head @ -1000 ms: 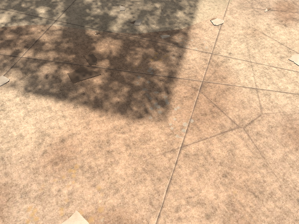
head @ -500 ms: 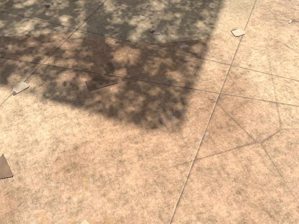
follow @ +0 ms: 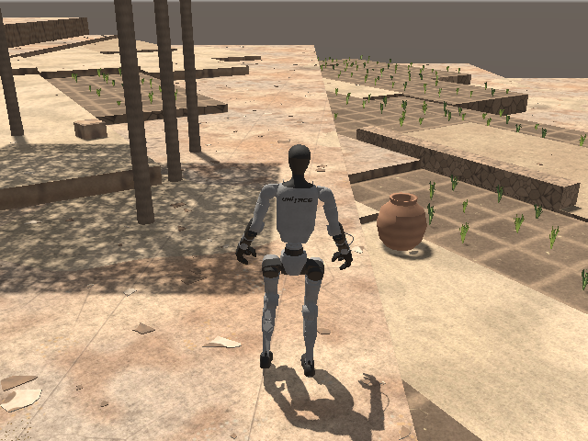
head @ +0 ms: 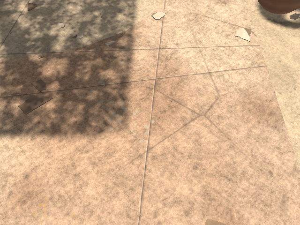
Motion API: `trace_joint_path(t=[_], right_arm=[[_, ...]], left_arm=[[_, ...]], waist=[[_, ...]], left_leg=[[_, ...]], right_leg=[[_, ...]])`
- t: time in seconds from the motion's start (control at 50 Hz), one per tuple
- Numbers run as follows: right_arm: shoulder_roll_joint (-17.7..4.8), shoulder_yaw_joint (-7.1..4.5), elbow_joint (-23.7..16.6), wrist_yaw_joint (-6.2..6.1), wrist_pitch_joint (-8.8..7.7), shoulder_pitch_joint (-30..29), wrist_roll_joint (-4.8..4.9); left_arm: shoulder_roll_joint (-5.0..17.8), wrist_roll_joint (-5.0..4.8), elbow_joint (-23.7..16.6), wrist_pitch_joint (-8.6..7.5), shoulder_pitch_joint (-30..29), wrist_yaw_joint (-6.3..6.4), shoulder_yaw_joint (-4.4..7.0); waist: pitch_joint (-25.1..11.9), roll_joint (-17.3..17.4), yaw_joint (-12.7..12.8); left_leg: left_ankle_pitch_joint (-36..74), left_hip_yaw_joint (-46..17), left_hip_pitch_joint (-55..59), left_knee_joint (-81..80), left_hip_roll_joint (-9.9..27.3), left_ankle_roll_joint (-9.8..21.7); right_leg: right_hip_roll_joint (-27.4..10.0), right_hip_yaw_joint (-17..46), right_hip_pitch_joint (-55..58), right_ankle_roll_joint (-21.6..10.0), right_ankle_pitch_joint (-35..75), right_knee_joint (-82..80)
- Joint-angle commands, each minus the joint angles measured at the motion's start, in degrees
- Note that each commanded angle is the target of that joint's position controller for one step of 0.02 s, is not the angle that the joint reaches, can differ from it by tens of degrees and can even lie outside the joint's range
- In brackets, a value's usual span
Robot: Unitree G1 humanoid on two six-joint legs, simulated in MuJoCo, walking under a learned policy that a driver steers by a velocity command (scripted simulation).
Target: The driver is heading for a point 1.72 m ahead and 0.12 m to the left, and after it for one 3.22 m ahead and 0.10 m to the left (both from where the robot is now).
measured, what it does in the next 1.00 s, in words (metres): steps on the spot: left foot, then right foot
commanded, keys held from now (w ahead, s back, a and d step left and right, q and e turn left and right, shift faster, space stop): e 0.14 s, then no key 0.84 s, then w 0.02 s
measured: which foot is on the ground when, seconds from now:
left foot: up 0.00-0.26, down 0.28-1.00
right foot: down 0.00-0.28, up 0.30-0.56, down 0.58-1.00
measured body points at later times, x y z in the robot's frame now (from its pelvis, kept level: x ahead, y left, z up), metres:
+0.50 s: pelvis +0.00 +0.03 +0.00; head +0.03 +0.04 +0.45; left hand +0.21 +0.28 -0.11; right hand +0.09 -0.26 -0.10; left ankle +0.03 +0.15 -0.74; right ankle -0.05 -0.11 -0.70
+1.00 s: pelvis -0.01 -0.01 -0.01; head +0.00 -0.01 +0.44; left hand +0.15 +0.22 -0.12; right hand +0.03 -0.29 -0.13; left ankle +0.03 +0.15 -0.74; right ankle -0.05 -0.11 -0.74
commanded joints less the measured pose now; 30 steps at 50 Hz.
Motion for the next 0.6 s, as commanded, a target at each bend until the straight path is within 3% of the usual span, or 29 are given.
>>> trace_joint_path(t=[0.02, 0.14, 0.22, 0.26, 0.28, 0.3, 0.32, 0.34, 0.36, 0.4, 0.44, 0.48, 0.52, 0.56, 0.58, 0.6], right_arm=[[-3.7, -0.83, -3.5, -0.08, -0.83, -0.2, 0.08], [-3.8, -0.64, -4.0, 0.89, -1.83, -1.9, 0.50], [-3.8, -0.58, -3.5, 1.97, -2.79, 0.5, 0.78], [-3.3, -0.45, -2.9, 2.40, -3.30, 2.8, 0.21], [-5.9, -0.75, -3.5, 2.20, -3.36, 3.2, -0.90], [-9.9, -1.21, -3.8, 1.99, -2.93, 0.3, -1.91], [-6.7, -0.48, -4.2, 1.99, -3.14, 0.2, -2.51], [-5.7, -0.03, -4.4, 1.87, -3.34, -0.6, -1.86], [-5.7, 0.01, -4.2, 1.64, -3.33, -1.2, -1.04], [-4.4, 0.65, -3.7, 1.42, -3.39, -1.8, 0.15], [-3.6, 1.04, -3.0, 1.51, -2.79, -1.6, 0.02], [-4.0, 0.90, -2.6, 1.55, -1.97, -0.8, -0.12], [-4.9, 0.81, -2.0, 1.63, -1.27, 1.0, 0.13], [-4.1, 1.30, -1.2, 1.82, -1.43, 2.5, 0.88], [-3.5, 1.68, -0.8, 2.12, -2.22, 4.2, 0.24], [-3.0, 1.91, -1.0, 2.63, -3.20, 5.7, -0.89]], left_arm=[[9.8, -0.16, -4.1, -0.52, -1.5, 1.08, 2.89], [11.1, -0.09, -4.5, 0.39, -2.0, 0.97, 3.52], [9.9, -0.31, -4.4, 0.92, -3.1, 0.60, 2.87], [8.3, -0.74, -4.0, 1.16, -3.2, 0.77, 2.15], [6.1, -0.04, -3.6, 0.91, -0.8, 0.77, 1.39], [5.0, 0.15, -3.9, 0.43, 1.6, 0.73, 1.17], [8.2, 0.78, -4.0, 0.05, -0.4, 1.04, 2.01], [10.8, 0.33, -3.5, 0.05, -0.7, 1.16, 3.13], [10.5, 0.04, -2.4, 0.34, -0.2, 1.27, 3.42], [7.5, 0.00, -1.1, 1.06, 0.6, 1.41, 2.83], [4.2, -0.13, -0.9, 1.14, 0.4, 1.09, 1.63], [1.8, -0.13, -1.3, 0.85, -1.8, 0.66, 0.52], [2.8, -0.67, -0.4, 0.75, -1.1, 0.53, 0.85], [3.6, -0.09, 1.1, 0.73, 1.1, 0.48, 0.99], [6.2, 0.49, 0.5, 0.79, 1.1, 0.85, 1.28], [10.0, 0.90, 0.6, 0.97, 0.8, 1.21, 2.06]], waist=[[-8.4, -8.4, -0.2], [-7.1, -10.4, 1.0], [-8.8, -10.8, 0.5], [-8.9, -9.4, -1.3], [-9.7, -3.7, -0.3], [-6.9, 9.0, 3.7], [-6.6, 11.5, 1.0], [-5.6, 9.0, 0.5], [-5.3, 7.0, 0.8], [-4.7, 5.7, 0.7], [-5.4, 6.7, 0.6], [-6.7, 8.7, -1.0], [-7.7, 9.1, -1.4], [-7.3, 7.3, -0.3], [-8.3, 3.7, -1.2], [-8.9, -4.2, -3.6]], left_leg=[[3.2, -2.1, -2.2, -6.5, -0.1, -0.8], [2.5, -3.0, 4.3, -19.3, -1.9, -0.4], [4.5, -1.7, 10.3, -28.2, -1.6, 1.2], [14.9, -1.3, 18.4, -40.5, -0.4, 3.2], [20.0, -8.1, 23.2, -43.1, 7.1, 5.8], [27.2, -17.9, 22.3, -44.5, 14.7, 12.6], [27.5, -24.0, 18.3, -46.4, 20.4, 19.5], [26.6, -22.7, 18.1, -46.1, 19.8, 20.5], [25.3, -19.5, 18.9, -45.3, 17.3, 18.9], [28.1, -15.0, 20.8, -43.4, 14.5, 16.7], [32.2, -10.3, 21.7, -42.3, 11.4, 15.8], [35.2, -8.2, 22.5, -40.9, 10.0, 15.6], [36.0, -9.0, 23.5, -39.4, 10.3, 15.7], [32.8, -8.6, 20.9, -38.9, 9.3, 12.8], [27.9, -8.0, 17.6, -38.5, 8.5, 9.6], [21.2, -3.7, 15.4, -37.5, 4.6, 6.5]], right_leg=[[-13.0, 15.8, 9.4, -9.7, 13.5, -7.9], [-11.9, 22.2, 5.3, -9.7, 3.2, -7.6], [-11.7, 24.2, 6.5, -8.7, 9.2, -4.3], [-9.0, 22.8, 3.8, -5.4, 7.9, -1.6], [-5.9, 19.1, 0.1, -1.9, -0.5, 3.3], [2.7, 8.4, -6.5, 1.7, -13.6, 10.1], [2.1, 6.2, -6.7, 4.6, -23.2, 19.5], [1.1, 6.2, -8.0, 6.0, -23.3, 27.4], [1.0, 6.3, -9.2, 7.1, -21.6, 31.3], [0.2, 7.1, -10.4, 8.6, -18.2, 32.8], [-1.0, 3.4, -7.4, 9.5, -16.7, 25.9], [-2.5, -0.3, -2.6, 9.6, -16.1, 15.7], [-2.1, -2.1, 1.7, 9.2, -10.7, 5.6], [-2.1, -2.0, 9.6, 7.0, 3.4, -8.5], [-5.7, 2.2, 14.7, 5.2, 11.3, -7.5], [-8.9, 4.9, 15.2, 2.4, 17.6, -2.3]])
